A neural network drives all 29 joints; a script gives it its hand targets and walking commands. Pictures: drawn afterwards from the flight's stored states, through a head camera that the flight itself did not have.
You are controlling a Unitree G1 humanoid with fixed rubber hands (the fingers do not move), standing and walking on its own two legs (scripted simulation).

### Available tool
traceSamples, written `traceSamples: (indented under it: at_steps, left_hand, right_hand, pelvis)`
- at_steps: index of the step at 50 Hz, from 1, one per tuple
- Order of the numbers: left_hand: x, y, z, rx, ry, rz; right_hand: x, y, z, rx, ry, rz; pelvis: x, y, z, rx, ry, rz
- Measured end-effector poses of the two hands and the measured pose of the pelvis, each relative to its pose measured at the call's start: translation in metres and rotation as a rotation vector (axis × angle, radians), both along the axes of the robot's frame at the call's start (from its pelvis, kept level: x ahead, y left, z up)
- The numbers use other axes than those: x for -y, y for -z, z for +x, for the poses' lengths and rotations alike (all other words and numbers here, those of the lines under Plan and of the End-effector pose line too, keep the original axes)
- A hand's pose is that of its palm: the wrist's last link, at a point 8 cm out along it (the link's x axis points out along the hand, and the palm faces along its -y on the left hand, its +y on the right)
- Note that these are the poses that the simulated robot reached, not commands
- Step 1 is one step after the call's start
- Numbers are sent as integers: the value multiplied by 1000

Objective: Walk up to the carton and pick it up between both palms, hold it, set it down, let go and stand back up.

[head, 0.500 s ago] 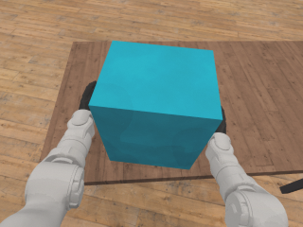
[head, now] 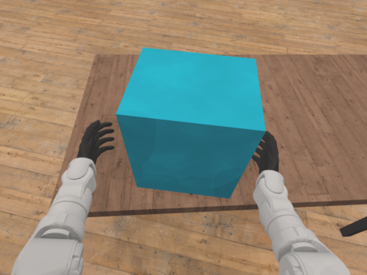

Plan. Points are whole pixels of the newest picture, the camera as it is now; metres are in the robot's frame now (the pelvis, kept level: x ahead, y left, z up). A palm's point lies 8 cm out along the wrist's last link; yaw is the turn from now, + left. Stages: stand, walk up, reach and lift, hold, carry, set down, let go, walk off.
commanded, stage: set down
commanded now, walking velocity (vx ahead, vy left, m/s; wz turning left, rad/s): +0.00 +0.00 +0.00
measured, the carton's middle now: (190, 129) +0.48 -0.04 +0.02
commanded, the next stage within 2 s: none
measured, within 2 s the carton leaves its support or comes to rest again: neither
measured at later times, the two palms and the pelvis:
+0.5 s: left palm (92, 180) +0.36 +0.19 +0.02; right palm (289, 185) +0.31 -0.23 +0.02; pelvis -0.03 -0.03 +0.00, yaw +0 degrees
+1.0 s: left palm (65, 213) +0.29 +0.24 +0.01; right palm (299, 230) +0.22 -0.23 +0.00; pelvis +0.00 -0.02 +0.00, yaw +0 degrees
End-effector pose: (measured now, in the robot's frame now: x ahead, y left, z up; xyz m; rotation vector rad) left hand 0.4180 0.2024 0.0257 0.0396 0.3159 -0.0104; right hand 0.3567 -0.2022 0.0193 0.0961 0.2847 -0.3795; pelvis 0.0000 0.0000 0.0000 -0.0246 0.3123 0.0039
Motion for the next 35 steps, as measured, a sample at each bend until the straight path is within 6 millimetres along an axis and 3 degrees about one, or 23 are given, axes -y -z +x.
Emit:
traceSamples:
  at_steps: [9, 17, 24, 35]
  left_hand:
    - [21, -8, -28, 10, 48, -18]
    - [33, -7, -45, -12, 61, -13]
    - [17, 5, -58, -65, 46, 18]
    - [-21, 26, -87, -104, 17, 22]
  right_hand:
    - [25, 7, -39, -52, 41, 30]
    - [33, -3, -45, -48, 23, 33]
    - [30, -6, -50, -40, 0, 4]
    - [19, 13, -77, -78, 5, 4]
  pelvis:
    - [15, 2, -23, 37, 6, 7]
    - [29, 5, -35, 54, 7, 24]
    - [33, 5, -35, 54, 9, 27]
    - [24, 3, -22, 54, 3, 23]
